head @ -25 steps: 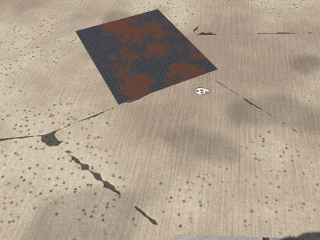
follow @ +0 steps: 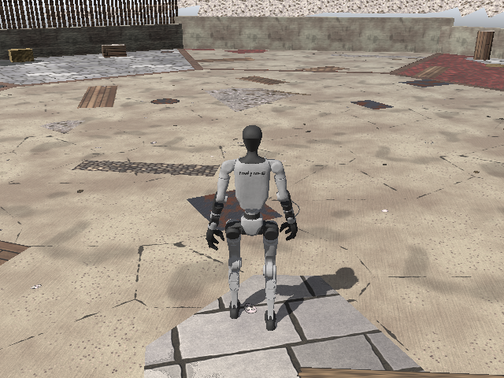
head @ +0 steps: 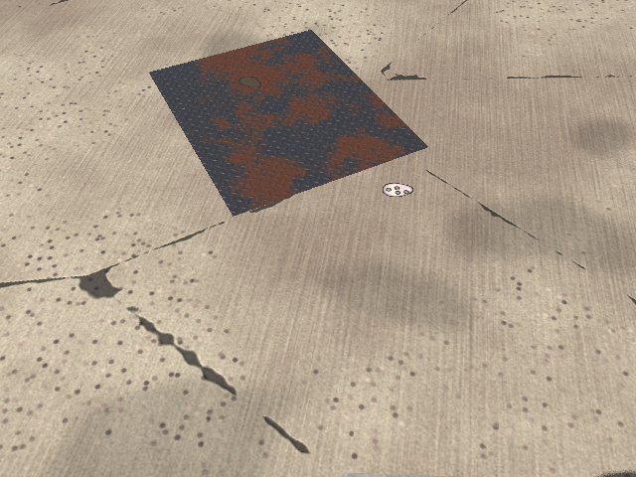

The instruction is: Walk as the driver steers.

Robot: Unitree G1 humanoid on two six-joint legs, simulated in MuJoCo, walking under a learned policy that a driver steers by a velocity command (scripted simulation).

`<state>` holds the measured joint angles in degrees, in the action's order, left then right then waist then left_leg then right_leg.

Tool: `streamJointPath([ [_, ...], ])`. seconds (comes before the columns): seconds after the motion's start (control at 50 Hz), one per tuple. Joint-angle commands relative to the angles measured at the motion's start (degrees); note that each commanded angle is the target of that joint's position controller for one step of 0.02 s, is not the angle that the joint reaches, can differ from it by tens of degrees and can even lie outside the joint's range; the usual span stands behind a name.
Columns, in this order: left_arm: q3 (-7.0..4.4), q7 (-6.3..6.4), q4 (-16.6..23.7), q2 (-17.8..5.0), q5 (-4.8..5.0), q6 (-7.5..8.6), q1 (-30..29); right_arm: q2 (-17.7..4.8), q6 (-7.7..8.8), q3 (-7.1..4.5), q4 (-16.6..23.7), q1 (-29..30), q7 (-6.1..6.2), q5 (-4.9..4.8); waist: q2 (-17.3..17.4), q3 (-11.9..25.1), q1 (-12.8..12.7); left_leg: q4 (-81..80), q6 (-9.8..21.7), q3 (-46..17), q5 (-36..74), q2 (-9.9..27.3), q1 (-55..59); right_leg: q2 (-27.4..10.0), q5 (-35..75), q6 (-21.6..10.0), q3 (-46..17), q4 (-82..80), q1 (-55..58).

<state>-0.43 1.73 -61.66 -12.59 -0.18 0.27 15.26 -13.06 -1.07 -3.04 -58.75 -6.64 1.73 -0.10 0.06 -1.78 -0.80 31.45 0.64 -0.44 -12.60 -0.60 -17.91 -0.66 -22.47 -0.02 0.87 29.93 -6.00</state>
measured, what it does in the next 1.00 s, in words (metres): walks ahead: right foot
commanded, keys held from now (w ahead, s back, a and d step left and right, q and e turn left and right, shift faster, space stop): w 1.00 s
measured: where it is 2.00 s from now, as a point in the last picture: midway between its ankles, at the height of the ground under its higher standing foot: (346, 290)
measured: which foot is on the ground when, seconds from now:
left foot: down 0.00-0.70, up 0.72-1.00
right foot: down 0.00-0.20, up 0.22-0.66, down 0.68-1.00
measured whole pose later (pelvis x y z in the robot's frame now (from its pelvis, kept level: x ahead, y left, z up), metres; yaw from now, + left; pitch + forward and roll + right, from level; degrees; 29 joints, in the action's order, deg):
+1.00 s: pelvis +0.43 -0.04 +0.02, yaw -1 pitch +1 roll -1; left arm -2.9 -0.9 -57.6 -13.0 -0.2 5.6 19.6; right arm -15.8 4.4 -3.8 -53.6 -6.1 0.8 -0.5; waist 2.2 -0.3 -3.0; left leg 51.6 1.3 -2.6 -4.3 8.5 -39.4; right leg 4.4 -8.8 -4.5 3.9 13.5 -5.5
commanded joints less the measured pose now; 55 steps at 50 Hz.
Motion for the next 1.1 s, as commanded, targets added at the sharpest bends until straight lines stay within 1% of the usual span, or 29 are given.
streamJointPath([
  [0.02,-2.14,0.50,1.7,-9.6,0.66,0.44,3.8,-6.4,1.08,-1.26,2.0,2.8,0.04,-0.27,-5.3,-4.3,-1.0,2.1,1.8,2.1,-16.9,-2.1,0.2,-6.3,-20.2,-6.3,-9.3,-14.0,-11.7],
  [0.06,-3.41,0.66,2.0,-12.8,1.32,1.55,4.5,-5.3,2.92,-1.07,3.4,5.9,-0.81,-0.92,-9.9,-9.1,-1.7,11.0,1.9,3.6,-10.2,-0.7,-8.7,-16.2,-24.0,-11.4,-21.2,-20.2,-8.7],
  [0.08,-3.54,0.67,2.1,-12.3,1.39,2.25,4.4,-5.1,3.79,-1.04,3.7,6.3,-1.25,-1.12,-9.7,-10.4,-1.6,13.0,2.5,2.3,-9.6,1.3,-11.6,-18.7,-20.6,-12.6,-23.4,-20.5,-7.3],
  [0.12,-3.39,0.25,2.4,-10.4,1.51,3.13,4.1,-4.5,5.18,-1.04,3.3,4.8,-2.05,-1.65,-8.9,-10.4,-0.3,9.5,3.6,2.3,-11.9,2.8,-12.2,-17.8,-10.7,-11.5,-20.0,-17.8,-3.9],
  [0.16,-3.36,-0.36,3.3,-10.0,1.84,3.09,1.9,-4.7,5.78,-1.71,0.2,-2.8,-2.41,-2.00,-7.3,-7.3,3.5,-1.3,3.7,5.6,-6.4,-0.4,4.2,-12.3,-2.7,-8.2,-12.2,-12.2,-9.4],
  [0.18,-3.33,-0.49,4.1,-10.2,1.63,3.35,0.7,-6.8,5.74,-2.81,-2.1,-9.1,-2.34,-1.71,-5.5,-3.9,6.0,-2.5,4.0,4.0,-3.0,-1.0,14.0,-9.1,8.5,-6.6,-8.4,-5.2,-13.2],
  [0.2,-2.58,-0.56,5.8,-7.4,1.66,3.80,-0.6,-11.6,6.00,-4.24,-3.7,-16.6,-2.12,-1.39,6.4,-0.4,8.3,-10.5,8.8,-13.5,-8.7,8.5,23.0,-2.0,14.0,-2.6,-0.1,13.6,-22.1],
  [0.22,-1.91,-0.23,8.1,-4.7,1.49,4.81,-0.8,-14.5,6.40,-4.33,-4.9,-23.4,-2.83,-1.25,18.1,5.0,9.5,-21.0,16.6,-38.4,-13.0,20.6,30.9,3.9,-7.1,-0.2,-0.3,32.1,-32.6],
  [0.24,-2.70,-0.54,8.7,-7.0,2.86,5.52,-2.2,-10.1,7.29,-2.45,-4.2,-18.8,-2.98,-0.54,10.9,2.3,6.6,-21.2,16.8,-40.0,-15.1,22.7,28.0,0.9,-8.9,-1.7,-6.6,41.2,-37.4],
  [0.26,-2.89,-1.09,8.7,-7.4,3.59,6.01,-2.6,-7.7,7.82,-1.54,-2.6,-14.2,-3.04,-0.49,7.5,-1.0,4.7,-20.7,14.8,-32.5,-13.6,20.8,24.5,-2.0,-3.8,-3.4,-7.0,43.3,-39.2],
  [0.28,-3.13,-1.25,8.4,-7.2,3.27,6.32,-2.7,-6.6,8.03,-0.97,-1.6,-11.5,-3.22,-0.33,4.6,-1.9,3.5,-21.5,12.8,-26.2,-11.3,18.4,21.9,-4.3,1.7,-4.5,-6.3,41.5,-38.8],
  [0.32,-4.05,-1.48,8.2,-7.7,2.18,5.95,-2.9,-4.9,7.75,0.02,-1.1,-10.4,-3.22,0.03,3.9,-2.5,2.0,-22.9,10.1,-16.5,-1.8,14.4,18.0,-6.9,8.3,-4.4,-4.8,35.7,-35.2],
  [0.36,-4.14,-1.88,8.5,-6.3,1.80,5.14,-3.4,-5.5,7.30,0.23,-1.7,-13.0,-2.58,0.15,4.2,-2.2,1.9,-24.0,10.1,-11.9,5.0,13.0,17.3,-7.2,10.7,-2.9,-3.0,31.5,-34.0],
  [0.46,-3.28,-2.06,12.9,-4.0,1.38,4.49,-14.4,-8.5,6.56,-0.10,-1.5,-15.3,-0.94,0.32,3.4,-4.6,3.8,-26.4,10.6,-6.4,10.8,12.4,14.8,-6.0,19.9,0.4,-0.8,14.2,-34.9],
  [0.54,-2.72,-3.07,15.1,-4.2,1.77,4.72,-20.7,-8.6,6.22,-0.41,-2.2,-18.7,-0.75,-0.40,3.7,-6.3,5.4,-26.7,10.3,-3.5,11.4,13.0,15.6,-4.2,24.5,-0.3,0.8,5.7,-31.9],
  [0.6,-2.77,-4.06,16.7,-5.1,1.96,5.15,-22.7,-9.0,5.69,-0.90,-2.6,-19.1,-0.65,-0.85,4.0,-6.6,4.4,-24.0,9.4,-2.8,15.4,15.4,20.7,-3.8,22.4,-2.5,0.1,2.1,-31.4],
  [0.64,-3.64,-4.39,16.5,-7.3,1.93,5.41,-19.4,-10.3,5.28,-1.45,-2.1,-17.6,-0.65,-0.77,5.3,-3.5,1.4,-18.8,8.2,-1.9,28.4,16.0,23.1,-1.8,19.3,-4.3,1.3,1.0,-24.7],
  [0.68,-6.08,-3.90,12.0,-11.2,1.96,5.20,-3.7,-9.9,4.48,-1.30,-1.3,-15.9,-0.64,-0.27,6.0,6.4,-6.6,-0.3,5.7,1.5,44.0,12.4,19.5,2.0,17.8,-7.0,3.9,1.2,-4.1],
  [0.7,-7.24,-3.29,9.6,-15.0,1.42,4.94,7.0,-8.0,4.36,-0.37,0.0,-16.7,-0.70,0.60,0.5,14.3,-9.6,18.1,3.8,3.2,28.8,9.2,6.2,-7.7,15.0,-10.3,-7.7,2.5,14.1],
  [0.72,-7.58,-3.72,8.1,-18.4,0.64,4.84,10.5,1.0,5.66,1.93,0.3,-24.2,-1.37,0.09,-16.2,23.3,-4.5,38.5,0.6,0.7,-14.1,-2.7,-13.9,-21.1,-2.0,-19.5,-38.5,-7.9,29.9],
  [0.74,-5.98,-3.91,8.5,-13.1,0.95,5.16,8.6,-4.4,7.35,0.78,0.2,-19.7,-1.75,-1.48,-11.9,20.7,-6.2,46.4,1.9,-7.6,-19.4,-1.2,-20.1,-20.5,-7.2,-17.7,-45.1,-14.8,27.6],
  [0.76,-5.24,-3.77,9.3,-10.9,1.04,5.59,3.1,-7.8,8.34,-0.20,2.5,-13.9,-1.92,-2.94,-9.7,11.7,-5.0,48.3,3.0,-6.2,-15.2,1.7,-24.7,-19.4,-3.6,-15.2,-36.4,-15.3,19.9],
  [0.78,-4.61,-3.80,10.6,-9.3,0.72,5.99,-2.0,-8.4,8.76,-0.27,3.3,-10.8,-1.49,-2.75,-4.0,7.7,-3.1,45.7,3.5,-4.9,-9.3,5.0,-22.5,-17.5,3.7,-14.0,-28.8,-16.4,11.0],
  [0.8,-4.23,-4.03,10.8,-7.8,0.02,6.34,-5.1,-8.2,8.53,-0.76,3.3,-9.5,-1.01,-1.81,-1.9,4.9,-1.2,42.1,3.5,-4.3,-5.5,7.3,-19.5,-15.5,10.3,-13.2,-22.9,-17.6,3.2],
  [0.84,-3.56,-4.35,10.3,-5.6,-0.55,6.69,-6.4,-6.0,6.88,-0.93,2.9,-12.1,-0.87,-1.30,-3.8,4.2,1.9,38.0,3.6,-4.8,-2.8,9.5,-13.6,-12.8,14.1,-12.8,-16.8,-20.4,-3.5],
  [0.9,-3.85,-3.47,8.8,-7.7,-0.11,6.80,-3.2,-5.3,5.46,-1.06,4.2,-9.0,-0.62,-0.94,-3.2,0.9,2.4,31.1,2.2,-3.7,0.2,10.5,-16.6,-12.1,15.9,-13.8,-12.4,-23.9,-6.5],
  [0.96,-4.11,-2.20,7.9,-9.1,-0.04,6.35,0.6,-5.8,5.46,-1.33,6.7,-2.1,-0.73,-0.12,-2.1,-1.0,0.8,21.1,0.3,-3.3,9.3,10.5,-23.0,-11.9,18.3,-13.5,-10.2,-25.1,-3.7],
  [1.04,-4.03,-1.45,6.9,-9.5,0.57,5.83,4.4,-4.4,6.17,-0.74,8.8,5.6,-1.57,-0.37,-2.7,-1.9,-1.6,7.7,-0.2,-0.5,19.5,7.9,-20.7,-9.6,20.8,-11.3,-4.9,-25.1,-2.1],
  [1.1,-4.12,-1.34,5.5,-9.7,0.90,5.28,7.9,-4.0,6.41,-0.17,10.5,10.6,-2.40,-0.81,-2.6,-3.2,-3.4,2.2,-0.1,0.4,19.8,6.6,-20.8,-10.6,21.4,-11.1,-4.1,-23.9,2.6],
])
